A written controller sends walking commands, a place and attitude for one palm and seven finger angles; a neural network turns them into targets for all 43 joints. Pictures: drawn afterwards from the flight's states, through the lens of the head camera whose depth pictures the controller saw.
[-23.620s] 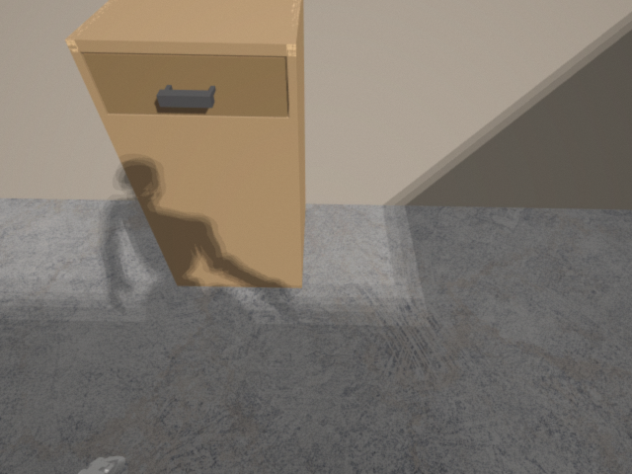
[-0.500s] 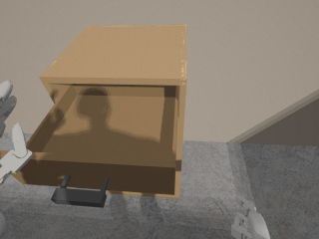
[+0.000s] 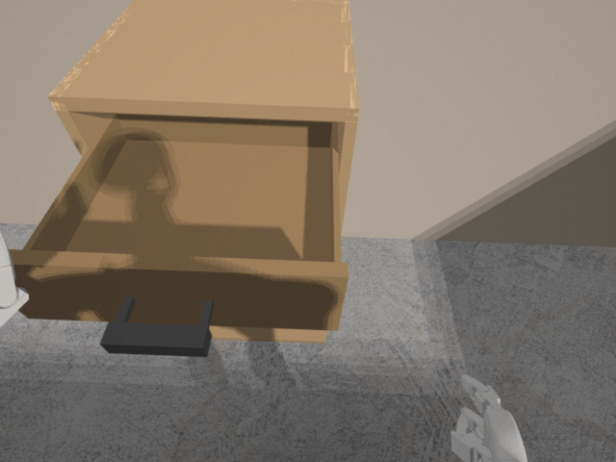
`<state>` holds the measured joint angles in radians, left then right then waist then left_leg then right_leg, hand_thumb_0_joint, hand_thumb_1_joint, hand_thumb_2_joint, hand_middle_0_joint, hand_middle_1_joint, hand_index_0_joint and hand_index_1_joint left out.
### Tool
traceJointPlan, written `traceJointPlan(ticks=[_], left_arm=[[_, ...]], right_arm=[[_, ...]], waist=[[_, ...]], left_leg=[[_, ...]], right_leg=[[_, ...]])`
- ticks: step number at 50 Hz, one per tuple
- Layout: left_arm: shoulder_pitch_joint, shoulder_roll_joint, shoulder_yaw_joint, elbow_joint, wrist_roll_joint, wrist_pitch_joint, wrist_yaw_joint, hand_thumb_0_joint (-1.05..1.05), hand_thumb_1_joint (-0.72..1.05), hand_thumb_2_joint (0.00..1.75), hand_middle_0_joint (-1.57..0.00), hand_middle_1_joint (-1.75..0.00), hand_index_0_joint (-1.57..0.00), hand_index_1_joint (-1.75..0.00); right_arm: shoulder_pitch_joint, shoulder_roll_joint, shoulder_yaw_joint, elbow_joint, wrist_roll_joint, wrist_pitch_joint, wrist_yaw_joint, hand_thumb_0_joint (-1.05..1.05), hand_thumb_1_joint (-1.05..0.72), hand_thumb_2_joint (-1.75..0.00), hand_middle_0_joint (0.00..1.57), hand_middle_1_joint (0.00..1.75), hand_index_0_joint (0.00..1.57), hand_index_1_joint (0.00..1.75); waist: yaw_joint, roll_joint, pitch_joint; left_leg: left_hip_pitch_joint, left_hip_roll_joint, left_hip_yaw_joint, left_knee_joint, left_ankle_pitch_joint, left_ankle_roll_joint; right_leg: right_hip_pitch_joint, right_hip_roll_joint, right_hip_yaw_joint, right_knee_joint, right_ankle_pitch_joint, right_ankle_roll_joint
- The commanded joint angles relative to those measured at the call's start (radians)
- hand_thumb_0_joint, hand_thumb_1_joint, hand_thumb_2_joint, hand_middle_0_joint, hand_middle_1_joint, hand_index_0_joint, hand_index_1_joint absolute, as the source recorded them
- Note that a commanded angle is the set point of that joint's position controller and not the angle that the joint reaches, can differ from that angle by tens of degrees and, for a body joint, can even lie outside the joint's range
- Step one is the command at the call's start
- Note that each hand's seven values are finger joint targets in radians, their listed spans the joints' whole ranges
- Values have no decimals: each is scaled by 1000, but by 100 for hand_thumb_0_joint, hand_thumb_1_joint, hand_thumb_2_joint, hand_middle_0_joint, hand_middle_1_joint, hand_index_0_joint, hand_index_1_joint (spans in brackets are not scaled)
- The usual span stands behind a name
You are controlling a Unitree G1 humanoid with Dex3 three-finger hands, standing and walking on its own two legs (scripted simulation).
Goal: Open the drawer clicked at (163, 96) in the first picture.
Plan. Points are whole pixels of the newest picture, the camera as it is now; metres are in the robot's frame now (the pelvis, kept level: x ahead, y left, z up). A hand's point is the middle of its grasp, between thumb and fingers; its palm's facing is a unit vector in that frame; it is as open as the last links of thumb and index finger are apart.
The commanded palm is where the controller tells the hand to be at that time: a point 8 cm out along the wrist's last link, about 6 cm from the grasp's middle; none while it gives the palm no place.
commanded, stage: step back with the hand held close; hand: left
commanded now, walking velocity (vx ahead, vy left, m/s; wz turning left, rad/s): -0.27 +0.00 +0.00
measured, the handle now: (163, 322) +0.27 +0.20 +0.05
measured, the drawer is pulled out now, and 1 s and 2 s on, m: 0.29 0.29 0.29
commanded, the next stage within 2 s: stop stepping back and stand still in 0.80 s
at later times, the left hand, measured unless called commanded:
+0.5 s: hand (24, 327) +0.17 +0.21 +0.23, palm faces +0.38 -0.79 -0.48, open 7.4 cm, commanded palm +0.10 +0.27 +0.24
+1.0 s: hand out of the picture +0.01 +0.19 +0.23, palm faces +0.42 -0.77 -0.49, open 7.4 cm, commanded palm -0.05 +0.25 +0.24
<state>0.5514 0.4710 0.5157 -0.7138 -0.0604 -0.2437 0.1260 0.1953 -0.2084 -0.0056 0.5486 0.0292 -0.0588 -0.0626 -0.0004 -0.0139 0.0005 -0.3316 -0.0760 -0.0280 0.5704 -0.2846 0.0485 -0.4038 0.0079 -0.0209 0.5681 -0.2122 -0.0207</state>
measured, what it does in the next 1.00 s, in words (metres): walks backwards: right foot, then left foot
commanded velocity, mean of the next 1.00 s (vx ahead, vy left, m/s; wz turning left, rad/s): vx -0.28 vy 0.01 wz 0.02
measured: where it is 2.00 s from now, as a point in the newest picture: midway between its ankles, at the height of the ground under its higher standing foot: outside the picture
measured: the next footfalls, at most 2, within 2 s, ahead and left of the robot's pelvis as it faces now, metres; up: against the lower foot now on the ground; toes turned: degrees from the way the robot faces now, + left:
right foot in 0.42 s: -0.04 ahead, -0.12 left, +0.00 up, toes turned -3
left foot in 0.76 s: -0.05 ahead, +0.12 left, +0.00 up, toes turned +2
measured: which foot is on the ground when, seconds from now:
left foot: down 0.00-0.56, up 0.58-0.74, down 0.76-0.98, up 1.00-1.00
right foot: down 0.00-0.26, up 0.28-0.40, down 0.42-0.78, up 0.80-0.94, down 0.96-1.00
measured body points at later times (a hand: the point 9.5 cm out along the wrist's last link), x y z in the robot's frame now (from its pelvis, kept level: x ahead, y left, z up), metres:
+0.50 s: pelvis -0.05 -0.01 +0.00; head +0.00 +0.00 +0.45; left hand +0.15 +0.25 +0.26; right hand +0.13 -0.23 -0.08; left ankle +0.00 +0.09 -0.73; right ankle -0.08 -0.12 -0.73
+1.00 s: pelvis -0.18 -0.03 -0.01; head -0.16 -0.03 +0.44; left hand -0.02 +0.23 +0.26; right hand +0.01 -0.24 -0.08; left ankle -0.09 +0.12 -0.72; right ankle -0.16 -0.12 -0.73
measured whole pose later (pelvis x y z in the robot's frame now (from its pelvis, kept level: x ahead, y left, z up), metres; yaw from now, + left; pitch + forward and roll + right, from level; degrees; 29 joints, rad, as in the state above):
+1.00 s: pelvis -0.18 -0.03 -0.01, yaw +0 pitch +1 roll -1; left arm 0.53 0.44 0.51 -0.77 -0.06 -0.26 0.12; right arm 0.16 -0.17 0.02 0.58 0.01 -0.12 -0.03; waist 0.02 -0.01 0.04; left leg -0.47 0.07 -0.02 0.66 -0.27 -0.03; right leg -0.35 0.03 -0.06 0.62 -0.30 -0.02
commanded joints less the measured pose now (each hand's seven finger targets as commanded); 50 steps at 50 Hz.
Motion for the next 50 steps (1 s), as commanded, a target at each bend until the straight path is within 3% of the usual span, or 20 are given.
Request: traceJointPlan(ticks=[1, 5, 8, 13, 18, 22, 24, 26, 29, 31, 35, 36, 37, 39, 41, 44, 47, 48, 49, 50], left_arm=[[-56, 143, 111, -153, -2, -48, 24, 0, 90, 90, -20, -30, -20, -30], [-85, 149, 101, -160, 0, -59, 31, 0, 90, 90, -20, -30, -20, -30], [-76, 154, 101, -173, 2, -73, 40, 0, 90, 90, -20, -30, -20, -30], [-71, 162, 146, -211, 21, -91, 52, 0, 90, 90, -20, -30, -20, -30], [-70, 128, 110, -194, 9, -94, 26, 0, 90, 90, -20, -30, -20, -30], [-69, 128, 97, -193, 6, -106, 5, 0, 90, 90, -20, -30, -20, -30], [-25, 162, 133, -213, 3, -106, 2, 0, 90, 90, -20, -30, -20, -30], [25, 152, 130, -228, -21, -98, -5, 0, 90, 90, -20, -30, -20, -30], [93, 232, 216, -197, -48, -101, 16, 0, 90, 90, -20, -30, -20, -30], [81, 184, 183, -184, -29, -82, 22, 0, 90, 90, -20, -30, -20, -30], [36, 161, 143, -156, -4, -56, 37, 0, 90, 90, -20, -30, -20, -30], [32, 164, 132, -173, -5, -58, 39, 0, 90, 90, -20, -30, -20, -30], [19, 164, 122, -217, -9, -68, 33, 0, 90, 90, -20, -30, -20, -30], [36, 160, 130, -208, -17, -81, 23, 0, 90, 90, -20, -30, -20, -30], [-17, 160, 136, -276, -16, -79, 19, 0, 90, 90, -20, -30, -20, -30], [-46, 151, 120, -312, -10, -76, 20, 0, 90, 90, -20, -30, -20, -30], [-26, 130, 111, -226, -8, -68, 10, 0, 90, 90, -20, -30, -20, -30], [-49, 165, 128, -202, -4, -66, 12, 0, 90, 90, -20, -30, -20, -30], [-60, 207, 148, -192, -3, -49, 22, 0, 90, 90, -20, -30, -20, -30], [-75, 161, 104, -181, -17, -35, 24, 0, 90, 90, -20, -30, -20, -30]], right_arm=[[-82, -135, -48, -154, 2, -59, -2, 0, -90, -90, 20, 30, 20, 30], [-71, -134, -47, -143, 0, -64, 1, 0, -90, -90, 20, 30, 20, 30], [-71, -134, -44, -135, -1, -68, 0, 0, -90, -90, 20, 30, 20, 30], [-91, -132, -38, -158, -13, -88, -9, 0, -90, -90, 20, 30, 20, 30], [-58, -121, -52, -101, -40, -115, 8, 0, -90, -90, 20, 30, 20, 30], [-77, -131, -48, -79, -38, -120, 29, 0, -90, -90, 20, 30, 20, 30], [-96, -131, -46, -86, -31, -108, 32, 0, -90, -90, 20, 30, 20, 30], [-106, -122, -53, -116, 3, -98, 31, 0, -90, -90, 20, 30, 20, 30], [-124, -102, -47, -132, 23, -75, 13, 0, -90, -90, 20, 30, 20, 30], [-145, -57, -19, -139, 8, -54, 2, 0, -90, -90, 20, 30, 20, 30], [-130, -76, -21, -109, -7, -33, -26, 0, -90, -90, 20, 30, 20, 30], [-110, -92, -37, -96, -10, -38, -28, 0, -90, -90, 20, 30, 20, 30], [-113, -120, -60, -105, -10, -54, -24, 0, -90, -90, 20, 30, 20, 30], [-109, -121, -87, -103, -3, -89, -5, 0, -90, -90, 20, 30, 20, 30], [-92, -104, -64, -99, -42, -99, 5, 0, -90, -90, 20, 30, 20, 30], [-81, -120, -69, -86, -28, -120, 22, 0, -90, -90, 20, 30, 20, 30], [-94, -130, -44, -109, -10, -122, 32, 0, -90, -90, 20, 30, 20, 30], [-93, -118, -39, -120, -1, -112, 33, 0, -90, -90, 20, 30, 20, 30], [-75, -106, -43, -125, 1, -95, 26, 0, -90, -90, 20, 30, 20, 30], [-75, -114, -50, -110, 8, -93, 19, 0, -90, -90, 20, 30, 20, 30]], waist=[[-9, 47, -113], [-22, -39, -89], [-24, -14, -93], [-4, 220, -95], [-1, 151, -130], [-2, 189, -194], [6, 148, -266], [0, 5, -339], [7, -135, -297], [-11, -142, -218], [-30, -41, -143], [-32, 9, -170], [-14, 115, -194], [-6, 196, -213], [-5, 289, -183], [2, 214, -198], [8, 184, -125], [-2, 22, -91], [-8, -190, -111], [-8, -190, -107]], left_leg=[[-199, 189, -140, -129, -23, 26], [-122, 125, -107, -26, -163, 12], [-44, 114, -96, 18, -169, 4], [-343, 299, -258, -300, -179, 67], [0, 340, -207, -145, 608, 62], [167, 320, -167, -73, 830, 30], [168, 281, -118, -24, 785, 11], [99, 204, -40, 88, 574, -20], [-144, 51, -19, 444, -211, -65], [-193, 97, -45, 430, -234, -66], [-23, 104, 29, -68, 49, -65], [40, 149, 17, -173, 299, -47], [67, 270, -96, -190, 552, -4], [142, 385, -132, -156, 765, 51], [26, 413, -168, -185, 720, 98], [42, 373, -101, -133, 615, 66], [-134, 290, -42, -91, 74, 22], [-156, 183, 28, 43, -172, -23], [-125, 62, 68, 301, -209, -69], [-95, 60, 9, 496, -163, -62]], right_leg=[[225, -111, 141, -13, 58, -12], [80, -176, 232, -182, -111, -46], [-9, -201, 219, -213, -190, -58], [266, -19, 42, 171, -42, 21], [86, -18, 26, 130, -149, 20], [114, -17, 0, -40, -17, 13], [199, -51, 12, -99, 209, 2], [268, -158, 70, -105, 471, -41], [238, -399, 242, -172, 763, -174], [233, -381, 185, -144, 792, -172], [188, -228, 60, -58, 664, -53], [189, -177, 22, 5, 549, -4], [156, -99, -4, 82, 314, 38], [30, -36, 16, 214, -126, 37], [47, -24, 32, 314, -263, 38], [103, -20, 14, 186, -183, 39], [248, -43, -1, -60, -68, 39], [202, -128, 94, -215, -63, 1], [66, -299, 375, -376, -248, -84], [-4, -369, 420, -413, -290, -119]])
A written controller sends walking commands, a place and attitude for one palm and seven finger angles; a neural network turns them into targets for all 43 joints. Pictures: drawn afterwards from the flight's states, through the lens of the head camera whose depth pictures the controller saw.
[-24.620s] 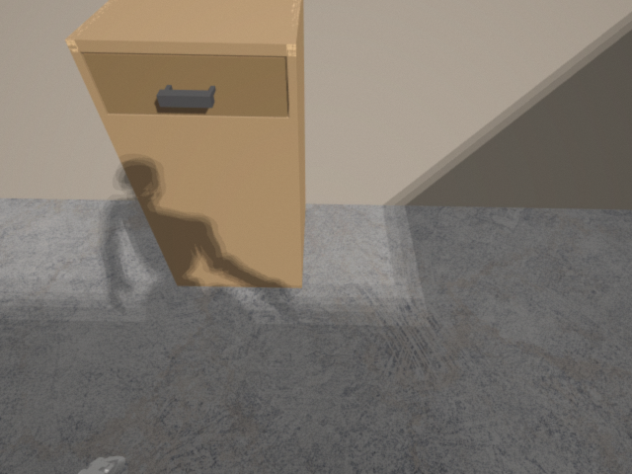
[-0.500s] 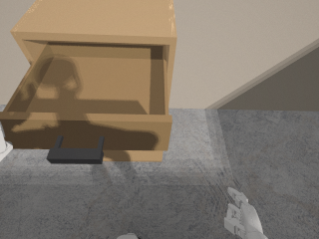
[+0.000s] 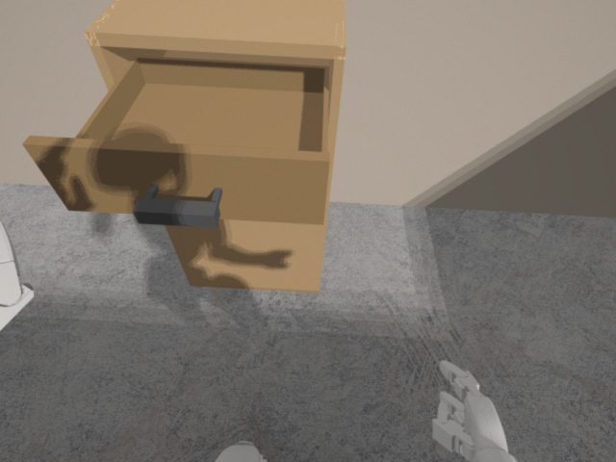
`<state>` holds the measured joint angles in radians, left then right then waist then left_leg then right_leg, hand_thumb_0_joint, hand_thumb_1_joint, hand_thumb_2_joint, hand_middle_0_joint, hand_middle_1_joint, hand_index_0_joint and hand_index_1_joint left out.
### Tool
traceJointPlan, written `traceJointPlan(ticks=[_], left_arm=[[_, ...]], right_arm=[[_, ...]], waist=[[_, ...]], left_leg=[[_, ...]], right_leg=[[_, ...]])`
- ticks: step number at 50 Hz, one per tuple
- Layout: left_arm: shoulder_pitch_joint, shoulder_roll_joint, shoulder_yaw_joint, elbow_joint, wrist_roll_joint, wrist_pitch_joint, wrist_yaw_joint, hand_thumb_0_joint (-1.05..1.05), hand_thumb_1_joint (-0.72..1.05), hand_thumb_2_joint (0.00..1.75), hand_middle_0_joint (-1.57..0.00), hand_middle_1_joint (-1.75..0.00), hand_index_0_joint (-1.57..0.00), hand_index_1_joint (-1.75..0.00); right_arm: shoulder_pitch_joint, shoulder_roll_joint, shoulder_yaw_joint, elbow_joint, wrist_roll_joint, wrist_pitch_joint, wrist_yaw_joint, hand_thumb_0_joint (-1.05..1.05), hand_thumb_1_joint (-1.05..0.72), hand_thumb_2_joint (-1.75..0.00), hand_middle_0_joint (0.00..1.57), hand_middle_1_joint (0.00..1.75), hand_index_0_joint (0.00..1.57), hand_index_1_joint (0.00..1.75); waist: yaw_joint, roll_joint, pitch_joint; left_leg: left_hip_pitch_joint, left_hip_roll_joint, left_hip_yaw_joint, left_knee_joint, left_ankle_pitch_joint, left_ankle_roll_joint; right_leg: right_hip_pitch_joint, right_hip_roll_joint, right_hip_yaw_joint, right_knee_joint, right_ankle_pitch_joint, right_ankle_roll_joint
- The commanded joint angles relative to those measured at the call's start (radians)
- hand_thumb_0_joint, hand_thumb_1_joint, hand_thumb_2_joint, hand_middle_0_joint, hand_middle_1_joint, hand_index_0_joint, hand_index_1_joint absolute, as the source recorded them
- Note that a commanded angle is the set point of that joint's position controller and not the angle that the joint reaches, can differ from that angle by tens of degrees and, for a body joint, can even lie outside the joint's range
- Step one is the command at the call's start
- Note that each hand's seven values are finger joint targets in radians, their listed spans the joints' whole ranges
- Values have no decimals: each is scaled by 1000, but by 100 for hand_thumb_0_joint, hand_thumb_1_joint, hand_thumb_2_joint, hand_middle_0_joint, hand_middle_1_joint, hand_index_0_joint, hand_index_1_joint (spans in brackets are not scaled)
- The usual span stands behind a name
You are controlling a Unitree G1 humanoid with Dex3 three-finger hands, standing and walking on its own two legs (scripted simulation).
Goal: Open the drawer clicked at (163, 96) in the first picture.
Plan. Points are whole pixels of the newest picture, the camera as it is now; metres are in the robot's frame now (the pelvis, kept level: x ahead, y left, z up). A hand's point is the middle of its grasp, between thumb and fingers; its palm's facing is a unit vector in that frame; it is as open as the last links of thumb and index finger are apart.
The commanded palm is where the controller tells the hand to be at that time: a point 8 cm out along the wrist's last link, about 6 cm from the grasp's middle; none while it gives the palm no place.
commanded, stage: stop stepping back and stand still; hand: left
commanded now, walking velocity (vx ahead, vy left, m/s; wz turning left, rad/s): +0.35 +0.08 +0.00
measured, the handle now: (181, 202) +0.45 +0.23 +0.06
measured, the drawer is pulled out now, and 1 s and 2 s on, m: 0.29 0.29 0.29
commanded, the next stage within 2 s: let the arm hang, fingers relaxed in 0.70 s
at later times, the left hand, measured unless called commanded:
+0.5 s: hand out of the picture +0.10 +0.23 +0.25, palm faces +0.52 -0.75 -0.41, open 7.4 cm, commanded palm +0.03 +0.28 +0.25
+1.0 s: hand out of the picture +0.08 +0.23 -0.09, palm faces +0.15 -0.94 -0.31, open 7.4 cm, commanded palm none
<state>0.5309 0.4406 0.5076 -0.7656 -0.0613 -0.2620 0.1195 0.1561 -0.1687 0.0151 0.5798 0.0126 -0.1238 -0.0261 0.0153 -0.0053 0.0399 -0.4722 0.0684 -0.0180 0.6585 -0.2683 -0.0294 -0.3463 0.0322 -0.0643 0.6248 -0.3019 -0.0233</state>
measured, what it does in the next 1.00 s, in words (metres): steps on the spot: left foot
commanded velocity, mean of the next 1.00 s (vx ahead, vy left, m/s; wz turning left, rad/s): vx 0.11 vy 0.02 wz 0.00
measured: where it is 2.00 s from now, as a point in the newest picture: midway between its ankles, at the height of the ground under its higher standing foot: outside the picture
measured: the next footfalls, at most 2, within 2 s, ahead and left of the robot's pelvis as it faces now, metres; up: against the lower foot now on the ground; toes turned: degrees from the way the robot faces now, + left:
left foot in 0.22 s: -0.03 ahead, +0.12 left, +0.00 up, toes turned +8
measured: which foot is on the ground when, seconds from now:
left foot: up 0.00-0.20, down 0.22-1.00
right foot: down 0.00-1.00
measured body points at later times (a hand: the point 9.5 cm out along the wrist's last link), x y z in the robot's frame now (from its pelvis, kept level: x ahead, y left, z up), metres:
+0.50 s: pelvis -0.08 -0.01 +0.01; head -0.10 -0.01 +0.46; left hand +0.06 +0.27 +0.27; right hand +0.08 -0.25 -0.08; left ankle -0.09 +0.11 -0.69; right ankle -0.03 -0.08 -0.72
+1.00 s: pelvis -0.07 +0.01 +0.00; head -0.08 -0.01 +0.45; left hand +0.07 +0.28 -0.06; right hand +0.08 -0.22 -0.13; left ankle -0.07 +0.12 -0.72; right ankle -0.03 -0.08 -0.72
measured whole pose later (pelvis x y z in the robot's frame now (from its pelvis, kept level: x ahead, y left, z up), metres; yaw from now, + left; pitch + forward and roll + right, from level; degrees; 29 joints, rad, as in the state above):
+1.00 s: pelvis -0.07 +0.01 +0.00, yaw +6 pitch -1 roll +1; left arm 0.25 0.22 0.07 0.53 0.03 0.07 0.02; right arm 0.18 -0.22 0.00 0.84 -0.02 -0.01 0.00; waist -0.02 0.04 -0.02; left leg -0.29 -0.01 0.04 0.62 -0.32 0.02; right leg -0.32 -0.01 -0.07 0.64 -0.30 -0.03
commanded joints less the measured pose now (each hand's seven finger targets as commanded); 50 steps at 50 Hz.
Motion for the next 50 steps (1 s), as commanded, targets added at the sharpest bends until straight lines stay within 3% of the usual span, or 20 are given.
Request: traceJointPlan(ticks=[1, 4, 6, 8, 10, 11, 13, 18, 21, 22, 27, 29, 32, 35, 39, 40, 41, 44, 47, 50], left_arm=[[-54, 185, 119, -86, -14, -7, 38, 0, 90, 90, -20, -30, -20, -30], [-58, 161, 90, -19, -8, 11, 45, 0, 90, 90, -20, -30, -20, -30], [-62, 130, 51, 28, 13, 15, 46, 0, 90, 90, -20, -30, -20, -30], [-90, 126, 28, -15, 24, 6, 50, 0, 90, 90, -20, -30, -20, -30], [-98, 137, 25, -116, 20, -15, 51, 0, 90, 90, -20, -30, -20, -30], [-101, 157, 45, -157, 25, -15, 54, 0, 90, 90, -20, -30, -20, -30], [-56, 165, 72, -120, 35, 1, 52, 0, 90, 90, -20, -30, -20, -30], [-86, 158, 64, -39, 36, 3, 52, 0, 90, 90, -20, -30, -20, -30], [-162, 183, 74, -19, 25, -12, 44, 0, 90, 90, -20, -30, -20, -30], [-151, 171, 70, -13, 22, -19, 42, 0, 90, 90, -20, -30, -20, -30], [-96, 138, 38, -33, 19, -20, 35, 0, 90, 90, -20, -30, -20, -30], [-88, 146, 39, -85, 22, -20, 46, 0, 90, 90, -20, -30, -20, -30], [-95, 151, 56, -141, 20, -33, 60, 0, 90, 90, -20, -30, -20, -30], [-77, 157, 75, -97, 29, -18, 58, 0, 90, 90, -20, -30, -20, -30], [-85, 158, 75, -49, 13, -26, 47, 0, 90, 90, -20, -30, -20, -30], [-37, -73, -401, 824, 124, 158, -101, 0, 90, 90, -20, -30, -20, -30], [-18, -121, -384, 855, 116, 242, -113, 0, 90, 90, -20, -30, -20, -30], [-153, -135, -412, 974, 105, 266, -114, 0, 90, 90, -20, -30, -20, -30], [-199, -109, -426, 1152, 99, 278, -108, 0, 90, 90, -20, -30, -20, -30], [-247, -105, -443, 1359, 86, 283, -101, 0, 90, 90, -20, -30, -20, -30]], right_arm=[[-40, -141, -58, -131, 17, -19, -23, 0, -90, -90, 20, 30, 20, 30], [-74, -134, -44, -142, 0, 10, -47, 0, -90, -90, 20, 30, 20, 30], [-67, -143, -41, -132, -3, 10, -53, 0, -90, -90, 20, 30, 20, 30], [-35, -157, -40, -125, -8, -6, -50, 0, -90, -90, 20, 30, 20, 30], [-32, -195, -56, -148, -13, -25, -46, 0, -90, -90, 20, 30, 20, 30], [-34, -191, -64, -157, -4, -31, -35, 0, -90, -90, 20, 30, 20, 30], [-38, -152, -52, -134, -3, -32, -26, 0, -90, -90, 20, 30, 20, 30], [-49, -179, -51, -108, 0, -39, -32, 0, -90, -90, 20, 30, 20, 30], [-25, -164, -76, -97, 9, -15, -28, 0, -90, -90, 20, 30, 20, 30], [-24, -169, -82, -92, 4, -9, -28, 0, -90, -90, 20, 30, 20, 30], [-37, -136, -51, -113, -6, 6, -37, 0, -90, -90, 20, 30, 20, 30], [-30, -152, -52, -114, -13, -7, -48, 0, -90, -90, 20, 30, 20, 30], [-37, -168, -53, -135, -5, -26, -42, 0, -90, -90, 20, 30, 20, 30], [-48, -149, -41, -127, -1, -37, -40, 0, -90, -90, 20, 30, 20, 30], [-41, -162, -52, -111, -3, -48, -27, 0, -90, -90, 20, 30, 20, 30], [-20, -266, -105, 155, -2, -73, 35, 0, -90, -90, 20, 30, 20, 30], [74, -167, -93, 157, -10, -15, 38, 0, -90, -90, 20, 30, 20, 30], [104, -146, -62, 159, -22, 63, 34, 0, -90, -90, 20, 30, 20, 30], [72, -172, -55, 163, -39, 96, 26, 0, -90, -90, 20, 30, 20, 30], [46, -167, -37, 210, -39, 108, 15, 0, -90, -90, 20, 30, 20, 30]], waist=[[-44, -133, -144], [-46, -131, -89], [-40, -153, -72], [-51, -65, -71], [-40, 184, -70], [-27, 214, -123], [-40, 277, -77], [-28, 85, 15], [-35, -177, -66], [-35, -143, -63], [-42, -118, -67], [-47, 4, -75], [-31, 179, -106], [-28, 184, -47], [-35, -18, -54], [-70, -41, -62], [-61, -58, -160], [-47, -258, -100], [-30, -175, -47], [-13, 41, -24]], left_leg=[[51, -65, -15, 458, -132, 15], [146, -38, 19, 231, -132, 25], [224, -58, 56, 32, -177, 58], [258, -53, 64, -233, -168, 86], [234, 108, -170, -434, -216, 154], [243, 180, -231, -403, -106, 181], [84, 190, -261, -486, -399, 189], [-57, 89, -94, -271, -272, 129], [-33, -73, 48, 204, -231, 66], [-50, -62, 22, 315, -178, 61], [182, -33, 70, -12, -111, 71], [315, -39, 70, -223, -100, 84], [193, 180, -250, -392, -212, 172], [43, 139, -159, -410, -297, 132], [115, 1, -9, -185, -9, 72], [118, 4, 1, 69, 183, 49], [165, 3, -4, 27, 154, 28], [150, -25, -17, -5, 104, 51], [196, 1, -45, -91, 266, 80], [173, 57, -102, -236, 273, 97]], right_leg=[[-72, -376, 408, -448, -192, -120], [-140, -298, 237, -448, -317, -78], [-138, -279, 230, -460, -364, -58], [-63, -227, 190, -377, -349, -36], [4, -70, 89, -69, -139, 5], [10, -23, -2, 74, -34, 32], [4, -28, 21, 214, -117, 32], [209, -50, 49, -183, -60, 3], [101, -339, 533, -478, -454, -142], [87, -357, 549, -497, -437, -155], [-56, -285, 283, -443, -328, -121], [-76, -220, 223, -347, -311, -80], [36, -35, 44, -10, -35, 22], [130, -44, 55, -49, -10, 20], [130, -135, 228, -270, 106, -19], [33, -250, 192, -103, 509, -51], [71, -242, 203, -106, 596, -74], [26, -200, 126, -132, 347, -64], [40, -161, 126, -120, 348, -35], [116, -98, 113, -143, 178, -8]])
